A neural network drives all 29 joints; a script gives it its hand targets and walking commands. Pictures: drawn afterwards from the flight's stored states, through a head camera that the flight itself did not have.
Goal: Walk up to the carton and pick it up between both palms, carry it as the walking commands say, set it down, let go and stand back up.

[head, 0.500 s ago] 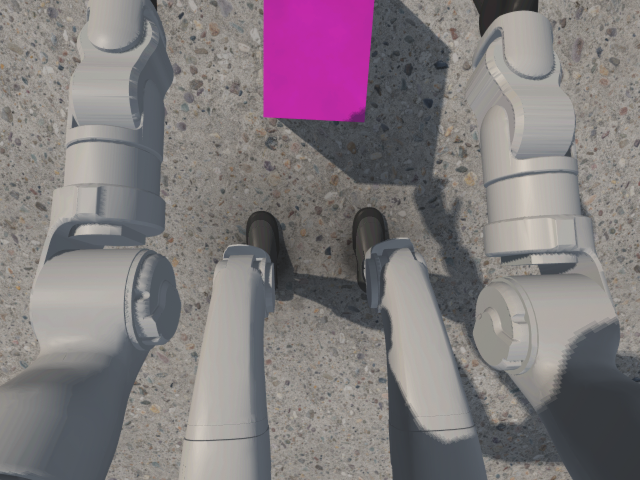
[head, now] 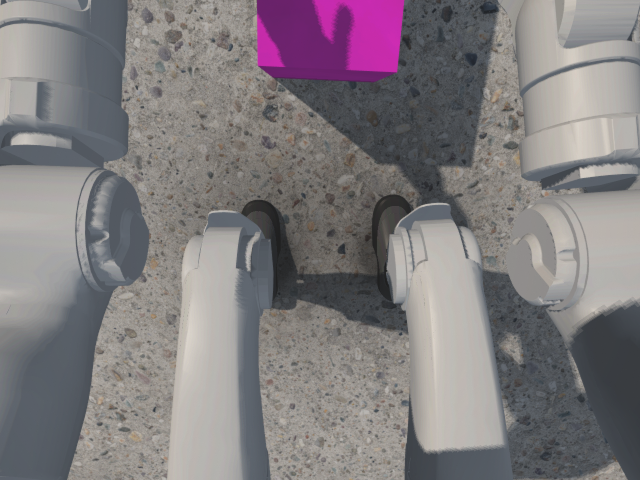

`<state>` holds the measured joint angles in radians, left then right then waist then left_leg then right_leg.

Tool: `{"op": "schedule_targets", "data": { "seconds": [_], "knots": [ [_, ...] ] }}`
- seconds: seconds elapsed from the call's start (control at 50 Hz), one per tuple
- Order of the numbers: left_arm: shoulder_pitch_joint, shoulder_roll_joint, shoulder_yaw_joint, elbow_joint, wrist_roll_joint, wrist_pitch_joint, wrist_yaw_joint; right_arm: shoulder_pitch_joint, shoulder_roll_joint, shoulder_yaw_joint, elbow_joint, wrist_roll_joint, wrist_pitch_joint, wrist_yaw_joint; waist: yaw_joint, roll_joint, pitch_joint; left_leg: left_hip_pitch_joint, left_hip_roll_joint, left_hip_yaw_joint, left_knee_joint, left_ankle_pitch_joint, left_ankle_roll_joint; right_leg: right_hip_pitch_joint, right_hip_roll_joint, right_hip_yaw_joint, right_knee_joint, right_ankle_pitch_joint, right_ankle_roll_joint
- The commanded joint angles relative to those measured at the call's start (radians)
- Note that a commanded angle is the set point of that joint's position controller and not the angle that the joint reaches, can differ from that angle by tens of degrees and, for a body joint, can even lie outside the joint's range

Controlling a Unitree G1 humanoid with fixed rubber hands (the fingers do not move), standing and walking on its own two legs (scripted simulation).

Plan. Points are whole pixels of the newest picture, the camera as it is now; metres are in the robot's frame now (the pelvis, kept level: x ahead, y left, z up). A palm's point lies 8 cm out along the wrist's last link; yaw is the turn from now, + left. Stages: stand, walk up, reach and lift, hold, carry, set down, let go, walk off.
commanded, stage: reach and lift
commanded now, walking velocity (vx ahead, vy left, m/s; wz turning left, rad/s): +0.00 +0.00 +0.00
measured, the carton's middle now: out of the picture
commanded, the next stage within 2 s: none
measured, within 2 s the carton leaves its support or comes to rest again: neither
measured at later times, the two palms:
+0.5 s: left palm out of the picture +0.59 +0.15 -0.29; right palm out of the picture +0.57 -0.15 -0.29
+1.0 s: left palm out of the picture +0.58 +0.15 -0.35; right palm out of the picture +0.58 -0.15 -0.34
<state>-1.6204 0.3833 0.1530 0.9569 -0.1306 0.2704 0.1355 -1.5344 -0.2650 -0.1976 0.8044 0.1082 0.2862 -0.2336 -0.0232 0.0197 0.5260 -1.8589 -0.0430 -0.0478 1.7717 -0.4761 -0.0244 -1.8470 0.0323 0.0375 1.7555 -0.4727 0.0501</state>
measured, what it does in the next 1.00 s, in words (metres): lowers itself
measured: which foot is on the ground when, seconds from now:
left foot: down 0.00-1.00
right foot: down 0.00-1.00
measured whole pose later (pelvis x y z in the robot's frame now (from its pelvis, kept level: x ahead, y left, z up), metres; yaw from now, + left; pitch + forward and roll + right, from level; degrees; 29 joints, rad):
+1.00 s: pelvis +0.04 +0.00 -0.14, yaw -1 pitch +32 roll -2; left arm -1.56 0.35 0.08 1.22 -0.14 0.04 0.11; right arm -1.55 -0.27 -0.11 1.19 0.18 0.04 -0.13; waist -0.01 -0.01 0.52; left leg -2.20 -0.05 -0.05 2.31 -0.68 -0.04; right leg -2.19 0.06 0.03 2.29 -0.66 0.07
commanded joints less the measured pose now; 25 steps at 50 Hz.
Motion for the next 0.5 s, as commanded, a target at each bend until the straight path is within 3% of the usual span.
{"op": "schedule_targets", "data": {
  "seconds": [0.0, 0.02, 0.06, 0.08, 0.1, 0.12, 0.14, 0.16, 0.18, 0.2, 0.22, 0.24, 0.26, 0.28, 0.3, 0.32, 0.34, 0.36, 0.38, 0.4, 0.42, 0.44, 0.46, 0.48],
  "knots": [
    [-0.452, 0.131, -0.065, -0.222, -0.034, -0.024, 0.036, -0.405, -0.216, -0.013, -0.114, 0.001, -0.044, -0.001, -0.080, 0.061, -2.133, 0.842, -0.051, 0.105, -0.136, 0.227, -0.018, 0.693, 0.058, -0.183, -0.083, 0.210, -0.018],
    [-0.393, 0.124, -0.036, -0.107, -0.014, -0.021, 0.038, -0.360, -0.185, 0.006, -0.019, 0.011, -0.040, 0.012, -0.054, 0.035, -2.028, 0.791, -0.041, 0.101, -0.119, 0.204, -0.011, 0.634, 0.047, -0.176, -0.078, 0.177, -0.011],
    [-0.403, 0.103, -0.076, -0.171, -0.032, -0.024, 0.046, -0.401, -0.178, -0.005, -0.159, 0.029, -0.062, 0.020, -0.066, 0.047, -2.115, 0.849, -0.050, 0.094, -0.099, 0.267, -0.009, 0.629, 0.060, -0.193, -0.056, 0.228, -0.007],
    [-0.408, 0.126, -0.072, -0.228, -0.028, -0.037, 0.053, -0.399, -0.171, 0.006, -0.145, 0.051, -0.071, 0.027, -0.046, 0.060, -2.110, 0.839, -0.052, 0.098, -0.077, 0.306, -0.008, 0.611, 0.059, -0.182, -0.030, 0.263, -0.009],
    [-0.376, 0.099, -0.067, -0.140, -0.028, -0.046, 0.051, -0.383, -0.169, 0.018, -0.064, 0.039, -0.085, 0.041, -0.042, 0.047, -1.986, 0.788, -0.046, 0.088, -0.065, 0.321, -0.011, 0.522, 0.057, -0.181, -0.019, 0.254, -0.009],
    [-0.405, 0.087, -0.062, -0.265, -0.043, -0.059, 0.057, -0.402, -0.155, 0.031, -0.169, 0.060, -0.097, 0.042, -0.018, 0.048, -2.140, 0.890, -0.057, 0.084, -0.047, 0.404, -0.007, 0.600, 0.064, -0.176, 0.000, 0.327, -0.007],
    [-0.380, 0.096, -0.052, -0.049, -0.019, -0.072, 0.048, -0.351, -0.151, 0.021, 0.075, 0.036, -0.100, 0.058, -0.043, 0.027, -1.788, 0.682, -0.041, 0.075, -0.023, 0.294, -0.002, 0.389, 0.044, -0.166, 0.008, 0.207, -0.010],
    [-0.405, 0.089, -0.050, -0.149, -0.023, -0.079, 0.046, -0.380, -0.142, 0.027, -0.025, 0.036, -0.107, 0.064, -0.028, 0.036, -1.905, 0.742, -0.051, 0.081, -0.025, 0.347, -0.003, 0.473, 0.057, -0.163, 0.018, 0.273, -0.007],
    [-0.388, 0.091, -0.038, -0.124, -0.008, -0.085, 0.045, -0.357, -0.160, 0.020, 0.025, 0.035, -0.115, 0.066, -0.031, 0.043, -1.904, 0.735, -0.047, 0.088, -0.005, 0.336, -0.010, 0.465, 0.050, -0.169, 0.028, 0.263, -0.005],
    [-0.350, 0.082, -0.028, -0.098, 0.011, -0.102, 0.044, -0.336, -0.145, 0.011, 0.049, 0.044, -0.126, 0.071, 0.004, 0.076, -1.801, 0.695, -0.048, 0.081, 0.009, 0.362, -0.013, 0.387, 0.048, -0.150, 0.055, 0.269, -0.003],
    [-0.382, 0.088, -0.031, -0.112, 0.000, -0.117, 0.041, -0.380, -0.161, -0.011, -0.020, 0.034, -0.151, 0.069, -0.034, 0.042, -1.829, 0.674, -0.048, 0.075, 0.029, 0.378, -0.008, 0.419, 0.058, -0.166, 0.064, 0.305, 0.001],
    [-0.341, 0.065, -0.051, -0.035, 0.000, -0.119, 0.035, -0.338, -0.147, -0.015, 0.063, 0.042, -0.157, 0.072, -0.050, 0.055, -1.825, 0.694, -0.044, 0.068, 0.043, 0.375, -0.010, 0.394, 0.048, -0.165, 0.077, 0.296, 0.001],
    [-0.367, 0.072, -0.041, -0.084, -0.001, -0.123, 0.036, -0.366, -0.151, 0.007, 0.024, 0.049, -0.159, 0.068, -0.026, 0.056, -1.864, 0.711, -0.042, 0.071, 0.067, 0.393, -0.011, 0.411, 0.046, -0.156, 0.088, 0.299, -0.003],
    [-0.331, 0.090, -0.019, 0.013, 0.028, -0.129, 0.033, -0.335, -0.179, -0.017, 0.139, 0.026, -0.161, 0.070, -0.019, 0.078, -1.692, 0.609, -0.034, 0.078, 0.064, 0.330, -0.019, 0.331, 0.045, -0.147, 0.098, 0.247, 0.000],
    [-0.329, 0.034, -0.051, -0.081, -0.013, -0.137, 0.029, -0.323, -0.123, 0.007, 0.053, 0.046, -0.173, 0.075, -0.034, 0.064, -1.825, 0.711, -0.051, 0.069, 0.074, 0.392, -0.014, 0.401, 0.050, -0.153, 0.107, 0.294, 0.001],
    [-0.350, 0.032, -0.065, -0.029, -0.028, -0.143, 0.021, -0.346, -0.151, 0.005, 0.086, 0.033, -0.184, 0.075, -0.058, 0.057, -1.753, 0.639, -0.043, 0.071, 0.100, 0.374, -0.019, 0.345, 0.046, -0.151, 0.118, 0.276, 0.005],
    [-0.369, 0.065, -0.040, -0.069, -0.016, -0.158, 0.020, -0.335, -0.141, -0.004, 0.108, 0.016, -0.185, 0.074, -0.050, 0.043, -1.751, 0.596, -0.048, 0.078, 0.109, 0.376, -0.019, 0.377, 0.048, -0.148, 0.137, 0.301, 0.006],
    [-0.360, 0.056, -0.048, -0.120, -0.028, -0.167, 0.019, -0.334, -0.158, -0.004, 0.066, 0.019, -0.199, 0.067, -0.075, 0.024, -1.829, 0.613, -0.048, 0.085, 0.141, 0.405, -0.018, 0.454, 0.041, -0.136, 0.150, 0.350, 0.005],
    [-0.352, 0.058, -0.071, -0.036, -0.032, -0.166, 0.021, -0.326, -0.152, -0.020, 0.125, 0.002, -0.205, 0.063, -0.093, 0.027, -1.756, 0.577, -0.040, 0.069, 0.148, 0.399, -0.025, 0.391, 0.048, -0.151, 0.175, 0.342, 0.011],
    [-0.345, 0.072, -0.051, -0.118, -0.022, -0.176, 0.024, -0.328, -0.168, -0.011, 0.031, 0.021, -0.214, 0.060, -0.061, 0.052, -1.856, 0.644, -0.041, 0.074, 0.172, 0.462, -0.024, 0.425, 0.053, -0.137, 0.184, 0.385, 0.009],
    [-0.337, 0.069, -0.045, -0.061, -0.024, -0.178, 0.032, -0.349, -0.168, 0.005, 0.026, 0.025, -0.222, 0.053, -0.049, 0.023, -1.861, 0.615, -0.046, 0.075, 0.199, 0.479, -0.021, 0.466, 0.046, -0.128, 0.199, 0.420, 0.009],
    [-0.314, 0.059, -0.062, 0.000, -0.030, -0.174, 0.027, -0.321, -0.146, -0.002, 0.119, 0.008, -0.216, 0.057, -0.072, 0.016, -1.742, 0.543, -0.044, 0.062, 0.193, 0.441, -0.021, 0.393, 0.050, -0.137, 0.218, 0.388, 0.019],
    [-0.343, 0.048, -0.088, -0.077, -0.057, -0.183, 0.021, -0.359, -0.147, 0.013, 0.013, 0.040, -0.228, 0.060, -0.074, 0.041, -1.818, 0.607, -0.047, 0.065, 0.206, 0.467, -0.017, 0.415, 0.049, -0.138, 0.225, 0.398, 0.014],
    [-0.332, 0.045, -0.094, 0.016, -0.047, -0.179, 0.019, -0.359, -0.147, 0.004, 0.089, 0.050, -0.228, 0.057, -0.060, 0.059, -1.716, 0.566, -0.041, 0.062, 0.214, 0.409, -0.020, 0.356, 0.046, -0.135, 0.229, 0.336, 0.010]
  ]
}}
